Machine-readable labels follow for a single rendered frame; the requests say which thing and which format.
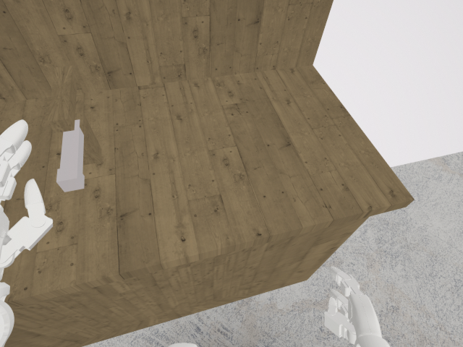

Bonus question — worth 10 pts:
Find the left robot forearm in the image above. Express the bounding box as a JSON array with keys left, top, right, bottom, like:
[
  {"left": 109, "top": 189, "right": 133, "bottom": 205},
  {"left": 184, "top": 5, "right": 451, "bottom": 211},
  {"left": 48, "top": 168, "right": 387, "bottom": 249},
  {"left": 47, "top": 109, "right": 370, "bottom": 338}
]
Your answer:
[{"left": 0, "top": 282, "right": 14, "bottom": 347}]

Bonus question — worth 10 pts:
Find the tap lever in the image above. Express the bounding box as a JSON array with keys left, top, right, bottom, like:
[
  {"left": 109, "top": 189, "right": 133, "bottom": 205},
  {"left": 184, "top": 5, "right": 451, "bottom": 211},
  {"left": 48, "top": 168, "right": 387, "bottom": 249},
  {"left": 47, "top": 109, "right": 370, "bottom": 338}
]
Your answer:
[{"left": 56, "top": 119, "right": 85, "bottom": 192}]

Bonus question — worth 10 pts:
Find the left robot hand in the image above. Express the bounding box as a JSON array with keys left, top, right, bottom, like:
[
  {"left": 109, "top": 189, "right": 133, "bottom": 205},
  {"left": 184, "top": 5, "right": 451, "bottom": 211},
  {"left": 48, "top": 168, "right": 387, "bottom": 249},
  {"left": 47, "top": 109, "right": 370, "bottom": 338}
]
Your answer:
[{"left": 0, "top": 119, "right": 53, "bottom": 281}]

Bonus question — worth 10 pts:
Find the right robot hand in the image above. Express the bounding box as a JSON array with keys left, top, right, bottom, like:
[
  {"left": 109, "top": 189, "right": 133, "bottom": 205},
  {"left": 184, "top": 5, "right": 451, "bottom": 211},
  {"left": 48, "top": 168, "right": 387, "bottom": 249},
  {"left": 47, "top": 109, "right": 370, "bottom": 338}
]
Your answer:
[{"left": 324, "top": 266, "right": 382, "bottom": 345}]

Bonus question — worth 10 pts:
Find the counter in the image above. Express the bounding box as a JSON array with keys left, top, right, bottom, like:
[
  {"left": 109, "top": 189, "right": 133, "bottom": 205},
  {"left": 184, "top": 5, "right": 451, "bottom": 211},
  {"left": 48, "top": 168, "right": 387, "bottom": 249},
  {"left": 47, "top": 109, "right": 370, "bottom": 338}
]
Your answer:
[{"left": 0, "top": 0, "right": 415, "bottom": 347}]

